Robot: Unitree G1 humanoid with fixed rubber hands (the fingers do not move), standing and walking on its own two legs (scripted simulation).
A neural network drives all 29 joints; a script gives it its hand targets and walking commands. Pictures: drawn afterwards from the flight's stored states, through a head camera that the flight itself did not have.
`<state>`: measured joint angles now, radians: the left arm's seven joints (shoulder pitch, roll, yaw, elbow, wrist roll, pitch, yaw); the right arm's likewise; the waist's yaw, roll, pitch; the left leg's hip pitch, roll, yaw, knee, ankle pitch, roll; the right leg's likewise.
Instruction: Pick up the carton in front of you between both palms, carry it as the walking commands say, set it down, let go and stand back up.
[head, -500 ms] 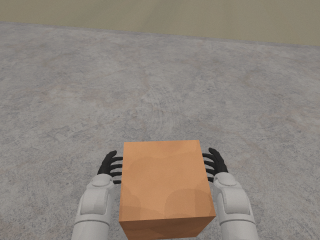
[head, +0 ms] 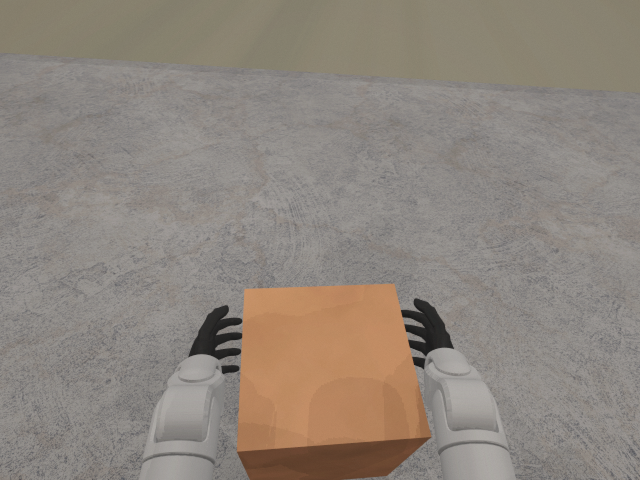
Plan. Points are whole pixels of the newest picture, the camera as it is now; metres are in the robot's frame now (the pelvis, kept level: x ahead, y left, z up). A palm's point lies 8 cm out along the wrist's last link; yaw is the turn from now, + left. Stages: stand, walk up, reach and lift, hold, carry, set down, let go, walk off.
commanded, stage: hold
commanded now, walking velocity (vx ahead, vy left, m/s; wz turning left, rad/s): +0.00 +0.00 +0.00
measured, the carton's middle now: (321, 389) +0.29 +0.00 -0.08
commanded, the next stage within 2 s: set down in 0.66 s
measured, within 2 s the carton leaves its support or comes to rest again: neither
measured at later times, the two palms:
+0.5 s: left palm (179, 354) +0.28 +0.18 +0.03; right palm (419, 364) +0.26 -0.11 +0.04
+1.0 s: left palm (196, 339) +0.32 +0.18 -0.01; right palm (408, 346) +0.31 -0.12 +0.01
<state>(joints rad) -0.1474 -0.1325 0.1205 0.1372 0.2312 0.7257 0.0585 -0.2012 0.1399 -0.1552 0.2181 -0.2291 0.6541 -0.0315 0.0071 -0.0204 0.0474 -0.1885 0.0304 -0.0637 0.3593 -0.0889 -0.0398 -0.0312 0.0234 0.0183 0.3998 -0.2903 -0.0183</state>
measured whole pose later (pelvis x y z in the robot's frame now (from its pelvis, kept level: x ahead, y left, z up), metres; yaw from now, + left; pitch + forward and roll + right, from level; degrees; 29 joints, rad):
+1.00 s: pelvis -0.01 +0.04 -0.01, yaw -5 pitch +0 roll +0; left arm -0.49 -0.14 0.42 0.54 0.43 0.55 -0.04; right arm -0.51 0.24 -0.46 0.56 -0.42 0.50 -0.02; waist 0.03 -0.07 0.05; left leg -0.36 -0.02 -0.04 0.52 -0.16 -0.01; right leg -0.25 0.02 0.15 0.57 -0.33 0.03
